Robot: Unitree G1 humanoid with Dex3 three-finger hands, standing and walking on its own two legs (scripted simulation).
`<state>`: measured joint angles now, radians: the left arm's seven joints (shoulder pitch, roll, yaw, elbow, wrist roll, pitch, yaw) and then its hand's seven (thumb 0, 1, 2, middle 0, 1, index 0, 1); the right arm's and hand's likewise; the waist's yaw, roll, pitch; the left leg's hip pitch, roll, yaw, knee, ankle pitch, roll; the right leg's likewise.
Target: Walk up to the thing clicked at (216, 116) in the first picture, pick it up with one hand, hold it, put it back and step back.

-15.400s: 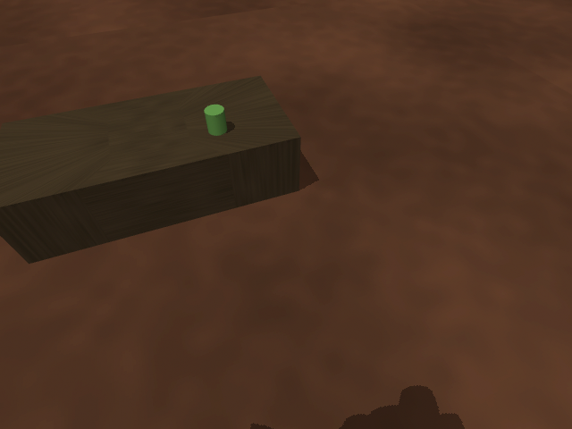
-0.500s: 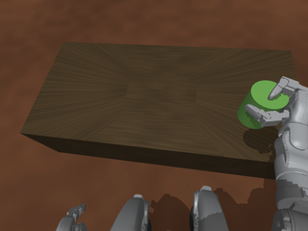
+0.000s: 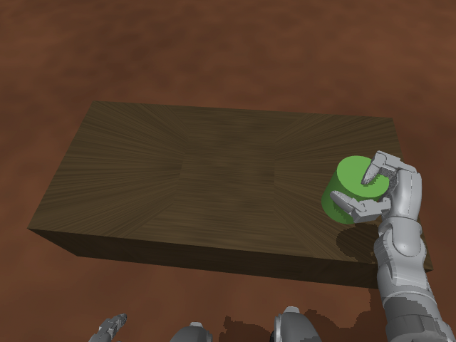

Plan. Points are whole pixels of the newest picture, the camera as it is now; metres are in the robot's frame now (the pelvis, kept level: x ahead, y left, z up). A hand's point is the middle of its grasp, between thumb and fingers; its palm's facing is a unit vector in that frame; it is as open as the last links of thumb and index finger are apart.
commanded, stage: lift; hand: right
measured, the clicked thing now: (351, 191) +0.38 -0.20 +0.00
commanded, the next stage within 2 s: hold in 0.54 s
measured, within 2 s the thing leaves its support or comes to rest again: neither
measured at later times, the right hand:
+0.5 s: hand (358, 184) +0.36 -0.18 +0.06, palm faces +0.24 +0.97 -0.01, open 6.9 cm
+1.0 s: hand (359, 185) +0.35 -0.17 +0.08, palm faces +0.24 +0.97 -0.01, open 7.0 cm
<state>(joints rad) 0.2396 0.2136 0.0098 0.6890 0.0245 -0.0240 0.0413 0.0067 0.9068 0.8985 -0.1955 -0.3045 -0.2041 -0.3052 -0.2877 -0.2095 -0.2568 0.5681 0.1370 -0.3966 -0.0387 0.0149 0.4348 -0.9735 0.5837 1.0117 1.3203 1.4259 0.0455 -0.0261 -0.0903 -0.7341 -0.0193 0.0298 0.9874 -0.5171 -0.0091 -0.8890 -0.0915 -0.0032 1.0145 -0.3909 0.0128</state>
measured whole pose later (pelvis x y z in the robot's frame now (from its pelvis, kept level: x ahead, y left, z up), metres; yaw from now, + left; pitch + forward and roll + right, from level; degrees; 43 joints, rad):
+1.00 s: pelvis +0.01 +0.00 +0.03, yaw -1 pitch +8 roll +1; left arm 0.22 0.21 0.01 0.68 0.02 0.00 0.05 0.01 0.90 0.90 -0.20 -0.31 -0.21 -0.31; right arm -0.17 -0.15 -0.15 0.48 0.13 -0.38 -0.09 0.02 0.45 -0.99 0.59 1.01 1.32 1.44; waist 0.02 -0.01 -0.05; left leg -0.49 0.00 0.02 0.81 -0.46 -0.01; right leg -0.63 -0.07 -0.03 0.81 -0.33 0.02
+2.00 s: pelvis +0.01 +0.01 +0.03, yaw -1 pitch +6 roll +1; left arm 0.21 0.21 0.01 0.68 0.02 0.00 0.06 0.01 0.91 0.90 -0.20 -0.31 -0.21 -0.31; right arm -0.14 -0.14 -0.15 0.47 0.13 -0.38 -0.08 0.02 0.45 -0.99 0.60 1.00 1.35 1.46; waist 0.01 -0.01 -0.04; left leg -0.45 0.00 0.01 0.78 -0.44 -0.01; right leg -0.58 -0.07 -0.03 0.78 -0.31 0.02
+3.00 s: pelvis +0.00 +0.00 +0.03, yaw +0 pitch +6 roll +1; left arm 0.21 0.21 0.00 0.68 0.02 -0.01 0.06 0.01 0.91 0.90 -0.20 -0.31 -0.21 -0.31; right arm -0.15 -0.14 -0.15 0.48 0.13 -0.39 -0.08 0.02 0.46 -1.00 0.60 1.00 1.35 1.45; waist 0.01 -0.02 -0.04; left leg -0.47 0.00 0.01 0.80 -0.43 -0.01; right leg -0.60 -0.07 -0.03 0.79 -0.30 0.02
